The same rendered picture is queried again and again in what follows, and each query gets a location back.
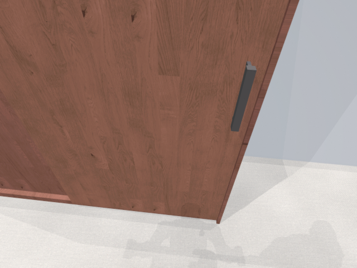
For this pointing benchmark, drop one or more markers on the handle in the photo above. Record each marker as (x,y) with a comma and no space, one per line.
(243,96)

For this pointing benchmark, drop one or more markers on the wardrobe door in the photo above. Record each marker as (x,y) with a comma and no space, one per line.
(22,166)
(130,102)

